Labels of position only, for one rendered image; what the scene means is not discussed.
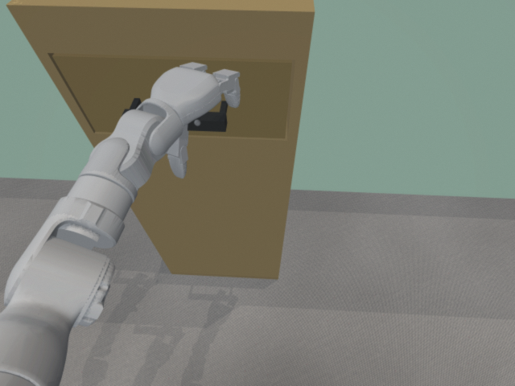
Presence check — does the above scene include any drawer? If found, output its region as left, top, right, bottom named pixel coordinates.
left=52, top=53, right=292, bottom=138

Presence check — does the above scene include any handle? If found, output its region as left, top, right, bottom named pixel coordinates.
left=122, top=98, right=228, bottom=132

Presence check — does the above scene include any cabinet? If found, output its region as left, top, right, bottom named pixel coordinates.
left=6, top=0, right=315, bottom=279

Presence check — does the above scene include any robot left forearm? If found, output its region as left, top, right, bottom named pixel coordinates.
left=4, top=98, right=183, bottom=306

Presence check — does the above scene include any left robot upper arm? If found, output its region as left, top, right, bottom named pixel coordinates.
left=0, top=236, right=115, bottom=386

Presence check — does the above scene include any robot left hand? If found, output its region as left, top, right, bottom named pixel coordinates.
left=150, top=62, right=241, bottom=179

